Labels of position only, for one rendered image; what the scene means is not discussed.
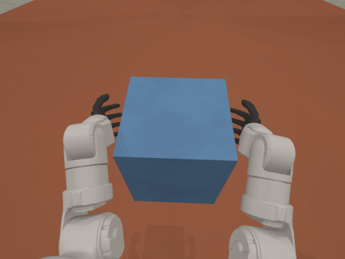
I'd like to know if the right robot hand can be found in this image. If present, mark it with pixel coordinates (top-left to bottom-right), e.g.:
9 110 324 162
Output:
230 99 261 144

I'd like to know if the left robot hand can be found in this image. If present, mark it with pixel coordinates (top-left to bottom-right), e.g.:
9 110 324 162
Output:
91 94 122 137

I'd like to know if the robot left upper arm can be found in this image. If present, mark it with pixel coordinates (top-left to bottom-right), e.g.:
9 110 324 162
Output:
40 212 125 259

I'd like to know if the carton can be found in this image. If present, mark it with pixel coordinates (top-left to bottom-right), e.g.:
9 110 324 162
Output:
113 77 238 204

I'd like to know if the robot right upper arm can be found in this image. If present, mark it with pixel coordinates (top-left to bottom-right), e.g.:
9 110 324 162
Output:
229 225 296 259

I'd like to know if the right robot forearm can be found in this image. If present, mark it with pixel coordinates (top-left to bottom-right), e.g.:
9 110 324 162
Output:
237 123 296 255

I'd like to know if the left robot forearm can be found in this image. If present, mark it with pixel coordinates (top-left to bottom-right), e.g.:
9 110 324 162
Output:
59 114 115 254

